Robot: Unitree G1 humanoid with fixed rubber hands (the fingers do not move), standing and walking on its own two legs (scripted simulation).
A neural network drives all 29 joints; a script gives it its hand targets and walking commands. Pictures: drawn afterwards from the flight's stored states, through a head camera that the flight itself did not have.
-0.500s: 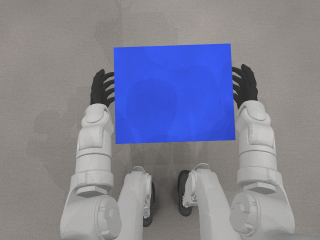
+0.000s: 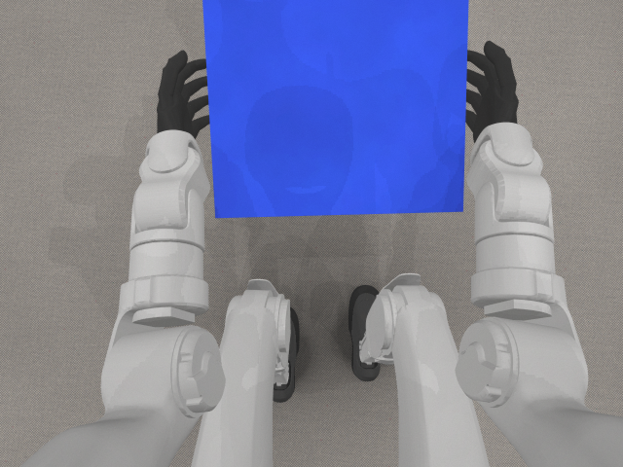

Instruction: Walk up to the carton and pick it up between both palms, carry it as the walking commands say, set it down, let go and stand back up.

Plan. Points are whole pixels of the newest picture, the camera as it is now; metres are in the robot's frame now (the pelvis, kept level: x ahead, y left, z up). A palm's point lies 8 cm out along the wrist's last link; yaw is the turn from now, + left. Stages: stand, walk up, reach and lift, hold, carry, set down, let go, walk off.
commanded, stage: set down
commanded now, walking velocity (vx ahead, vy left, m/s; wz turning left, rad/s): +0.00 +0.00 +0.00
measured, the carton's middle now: (331, 127) +0.51 +0.00 -0.17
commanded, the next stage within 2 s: none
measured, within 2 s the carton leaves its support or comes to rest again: rests again in 1.82 s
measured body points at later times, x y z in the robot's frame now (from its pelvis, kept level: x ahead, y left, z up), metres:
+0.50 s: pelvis -0.03 +0.00 -0.06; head +0.36 +0.01 +0.15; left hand +0.51 +0.19 -0.23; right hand +0.54 -0.16 -0.22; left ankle +0.08 +0.09 -0.48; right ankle +0.12 -0.09 -0.48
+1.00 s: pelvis -0.02 +0.00 -0.12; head +0.36 +0.01 +0.10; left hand +0.54 +0.19 -0.30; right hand +0.57 -0.16 -0.28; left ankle +0.08 +0.09 -0.48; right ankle +0.12 -0.09 -0.48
